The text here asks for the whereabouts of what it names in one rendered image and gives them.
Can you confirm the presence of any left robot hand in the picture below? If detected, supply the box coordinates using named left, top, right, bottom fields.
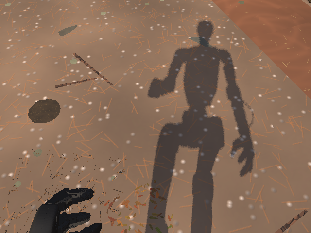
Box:
left=26, top=187, right=102, bottom=233

